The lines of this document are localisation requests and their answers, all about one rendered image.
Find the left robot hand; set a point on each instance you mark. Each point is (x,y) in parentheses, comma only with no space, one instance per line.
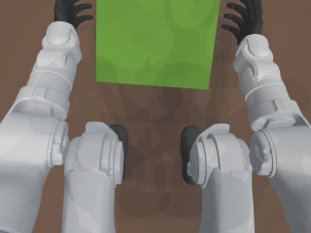
(64,10)

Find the right robot hand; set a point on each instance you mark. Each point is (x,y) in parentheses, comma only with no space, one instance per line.
(251,21)

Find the robot right shin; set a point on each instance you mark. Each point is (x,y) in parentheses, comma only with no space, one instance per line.
(222,128)

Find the robot right thigh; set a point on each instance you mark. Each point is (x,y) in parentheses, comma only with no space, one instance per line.
(227,192)

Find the robot left upper arm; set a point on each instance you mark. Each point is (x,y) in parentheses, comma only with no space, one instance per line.
(30,145)

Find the right robot forearm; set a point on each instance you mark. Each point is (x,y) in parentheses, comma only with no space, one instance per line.
(268,101)

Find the carton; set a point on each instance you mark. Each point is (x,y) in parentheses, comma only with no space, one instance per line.
(156,42)

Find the left robot forearm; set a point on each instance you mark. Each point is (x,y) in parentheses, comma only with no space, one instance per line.
(52,77)

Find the robot right upper arm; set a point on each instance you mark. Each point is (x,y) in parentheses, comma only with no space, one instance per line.
(283,155)

